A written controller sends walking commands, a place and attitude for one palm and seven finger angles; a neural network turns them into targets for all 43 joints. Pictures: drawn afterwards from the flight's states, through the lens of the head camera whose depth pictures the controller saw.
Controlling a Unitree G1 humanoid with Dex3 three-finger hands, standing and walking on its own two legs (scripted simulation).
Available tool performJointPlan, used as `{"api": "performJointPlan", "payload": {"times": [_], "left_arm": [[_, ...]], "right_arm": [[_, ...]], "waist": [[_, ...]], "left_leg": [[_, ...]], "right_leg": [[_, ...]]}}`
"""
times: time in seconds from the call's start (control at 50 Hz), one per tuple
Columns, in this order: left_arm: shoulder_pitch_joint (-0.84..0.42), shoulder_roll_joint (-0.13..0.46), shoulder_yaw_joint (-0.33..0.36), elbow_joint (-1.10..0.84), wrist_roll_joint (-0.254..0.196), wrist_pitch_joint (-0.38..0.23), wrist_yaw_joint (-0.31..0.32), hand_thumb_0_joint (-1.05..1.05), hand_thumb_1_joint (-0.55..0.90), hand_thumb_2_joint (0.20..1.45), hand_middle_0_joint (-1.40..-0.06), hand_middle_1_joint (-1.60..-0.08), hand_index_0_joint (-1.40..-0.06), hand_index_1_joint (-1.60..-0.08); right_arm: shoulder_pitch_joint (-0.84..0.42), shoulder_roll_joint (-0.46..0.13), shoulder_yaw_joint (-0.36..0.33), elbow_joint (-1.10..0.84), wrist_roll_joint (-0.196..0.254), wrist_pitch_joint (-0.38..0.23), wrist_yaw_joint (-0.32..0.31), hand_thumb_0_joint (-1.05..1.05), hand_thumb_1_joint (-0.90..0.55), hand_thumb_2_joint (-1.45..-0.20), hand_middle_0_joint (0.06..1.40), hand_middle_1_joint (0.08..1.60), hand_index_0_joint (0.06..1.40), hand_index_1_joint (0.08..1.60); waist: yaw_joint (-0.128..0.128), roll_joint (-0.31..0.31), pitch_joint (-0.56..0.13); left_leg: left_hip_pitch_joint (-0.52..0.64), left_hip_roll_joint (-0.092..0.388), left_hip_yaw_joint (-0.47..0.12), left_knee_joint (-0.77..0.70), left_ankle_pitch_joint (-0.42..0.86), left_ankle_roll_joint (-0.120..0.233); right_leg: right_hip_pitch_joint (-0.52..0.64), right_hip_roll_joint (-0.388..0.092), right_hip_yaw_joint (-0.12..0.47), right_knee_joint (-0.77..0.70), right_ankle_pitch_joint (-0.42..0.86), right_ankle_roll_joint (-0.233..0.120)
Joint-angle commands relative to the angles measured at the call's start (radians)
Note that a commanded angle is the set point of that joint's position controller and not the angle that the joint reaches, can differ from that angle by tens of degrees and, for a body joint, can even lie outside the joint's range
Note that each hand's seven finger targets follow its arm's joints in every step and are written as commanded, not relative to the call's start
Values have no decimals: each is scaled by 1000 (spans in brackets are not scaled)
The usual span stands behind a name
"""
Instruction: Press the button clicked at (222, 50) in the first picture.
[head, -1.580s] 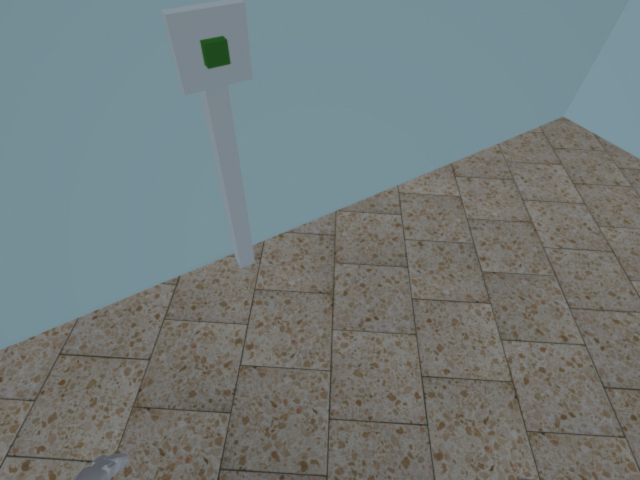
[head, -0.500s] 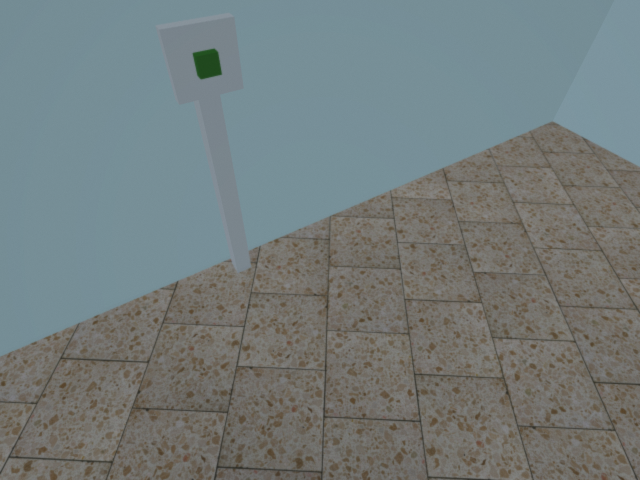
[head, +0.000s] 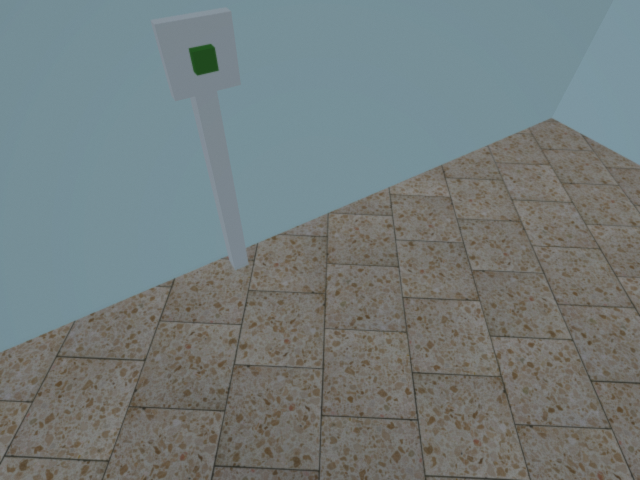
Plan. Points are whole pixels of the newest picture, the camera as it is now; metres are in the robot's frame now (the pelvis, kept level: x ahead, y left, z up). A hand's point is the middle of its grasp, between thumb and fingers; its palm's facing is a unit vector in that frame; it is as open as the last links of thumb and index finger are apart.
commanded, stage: walk to a spot facing it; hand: left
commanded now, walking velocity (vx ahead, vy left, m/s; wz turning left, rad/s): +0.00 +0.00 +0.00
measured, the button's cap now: (203, 59) +0.97 +0.34 +0.07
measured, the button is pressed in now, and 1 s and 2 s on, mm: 0 0 0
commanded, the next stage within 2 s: none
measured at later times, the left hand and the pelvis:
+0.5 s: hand out of the picture +0.06 +0.17 -0.18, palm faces -0.16 -0.95 -0.27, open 7.4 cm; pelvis +0.00 -0.03 -0.03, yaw -12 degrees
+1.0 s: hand (209, 472) +0.17 +0.18 -0.20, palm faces -0.32 -0.93 -0.18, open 7.4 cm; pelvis +0.16 -0.02 -0.02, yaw -26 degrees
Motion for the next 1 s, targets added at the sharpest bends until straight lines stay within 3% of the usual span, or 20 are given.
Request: {"api": "performJointPlan", "payload": {"times": [0.0,0.06,0.12,0.24,0.3,0.32,0.36,0.4,0.42,0.44,0.46,0.48,0.58,0.64,0.84,0.88,0.92,0.94,0.96,0.98], "left_arm": [[-39,204,44,-60,-1,-24,13,0,900,900,-200,-300,-200,-300],[-39,206,46,-62,-1,-23,12,0,900,900,-200,-300,-200,-300],[7,100,33,-68,-1,9,17,0,900,900,-200,-300,-200,-300],[42,87,56,-142,6,42,8,0,900,900,-200,-300,-200,-300],[64,45,65,-172,5,51,-1,0,900,900,-200,-300,-200,-300],[74,39,73,-180,6,53,-6,0,900,900,-200,-300,-200,-300],[103,22,81,-190,10,53,-24,0,900,900,-200,-300,-200,-300],[216,5,85,-157,15,40,-32,0,900,900,-200,-300,-200,-300],[307,22,95,-131,18,27,-27,0,900,900,-200,-300,-200,-300],[367,125,112,-123,31,3,-10,0,900,900,-200,-300,-200,-300],[406,148,109,-130,11,-4,9,0,900,900,-200,-300,-200,-300],[370,127,109,-144,9,-11,16,0,900,900,-200,-300,-200,-300],[276,28,90,-157,5,-54,8,0,900,900,-200,-300,-200,-300],[328,13,90,-133,4,-63,6,0,900,900,-200,-300,-200,-300],[398,-6,93,-90,21,-62,28,0,900,900,-200,-300,-200,-300],[360,10,100,-97,21,-57,28,0,900,900,-200,-300,-200,-300],[301,18,108,-109,14,-57,25,0,900,900,-200,-300,-200,-300],[284,1,112,-116,6,-59,20,0,900,900,-200,-300,-200,-300],[323,-56,109,-132,-10,-54,6,0,900,900,-200,-300,-200,-300],[314,-83,101,-149,-8,-59,0,0,900,900,-200,-300,-200,-300]], "right_arm": [[-39,-214,-43,-65,0,-21,-17,0,-900,-900,200,300,200,300],[-44,-216,-44,-67,-1,-23,-19,0,-900,-900,200,300,200,300],[23,-99,-31,-67,-4,-2,-25,0,-900,-900,200,300,200,300],[44,-124,-68,-141,-7,24,-37,0,-900,-900,200,300,200,300],[45,-140,-85,-171,-7,17,-34,0,-900,-900,200,300,200,300],[33,-138,-86,-181,-10,14,-32,0,-900,-900,200,300,200,300],[-15,-138,-92,-205,-17,12,-27,0,-900,-900,200,300,200,300],[-45,-133,-96,-209,-18,20,-18,0,-900,-900,200,300,200,300],[-36,-93,-90,-214,-15,25,-14,0,-900,-900,200,300,200,300],[-17,1,-71,-249,-8,27,-7,0,-900,-900,200,300,200,300],[-104,-11,-67,-300,-17,13,-2,0,-900,-900,200,300,200,300],[-111,-30,-74,-306,-17,7,4,0,-900,-900,200,300,200,300],[-2,7,-83,-238,-18,-3,13,0,-900,-900,200,300,200,300],[10,34,-85,-240,-16,-1,14,0,-900,-900,200,300,200,300],[-142,69,-74,-322,-9,-32,16,0,-900,-900,200,300,200,300],[-105,67,-72,-314,-4,-42,15,0,-900,-900,200,300,200,300],[62,43,-80,-261,-5,-54,-1,0,-900,-900,200,300,200,300],[227,-12,-92,-209,-7,-59,-18,0,-900,-900,200,300,200,300],[364,-137,-122,-174,-23,-65,-27,0,-900,-900,200,300,200,300],[419,-170,-122,-163,-17,-58,-26,0,-900,-900,200,300,200,300]], "waist": [[0,14,-79],[1,16,-81],[-6,6,-68],[-10,54,-47],[-7,219,-67],[0,208,-72],[31,186,-47],[89,117,-42],[123,-22,-36],[133,-399,14],[150,-370,78],[109,-217,101],[15,-39,41],[19,-55,28],[79,-118,37],[63,-150,21],[-22,-111,-28],[-88,-46,-106],[-119,223,-235],[-106,330,-239]], "left_leg": [[23,116,-98,-52,142,33],[41,121,-87,-44,169,32],[42,128,-35,14,183,14],[31,199,-38,47,123,46],[19,357,-122,-44,184,161],[1,391,-128,-62,104,185],[-89,377,-72,-56,-133,152],[-201,305,13,87,-307,86],[-327,237,89,293,-402,32],[-579,74,186,669,-497,-42],[-668,41,60,796,-432,-35],[-653,87,-11,814,-313,-25],[-538,116,-2,770,-47,-55],[-549,107,8,738,17,-66],[-532,90,28,431,-57,-55],[-403,60,50,321,-89,-37],[-103,16,79,149,-17,-19],[158,59,42,100,32,-7],[409,348,-282,67,6,64],[388,525,-521,-70,-23,128]], "right_leg": [[6,-114,98,-51,144,-32],[-1,-113,101,-44,179,-33],[-53,-105,111,15,249,-21],[-198,-39,103,187,201,-12],[-267,8,3,510,-269,18],[-265,-17,10,559,-335,17],[-188,-58,-5,472,-319,7],[-28,-12,-82,304,-204,5],[106,-24,-37,149,-191,-10],[148,-259,420,-129,-376,-91],[64,-362,691,-255,-314,-167],[52,-357,602,-250,-316,-203],[-3,-221,365,-181,-64,-178],[31,-181,307,-176,16,-166],[154,-203,350,-98,240,-192],[121,-186,337,-49,315,-176],[-9,-123,286,108,405,-138],[-127,-63,240,285,365,-108],[-349,63,111,589,-23,-53],[-485,84,57,835,-367,-27]]}}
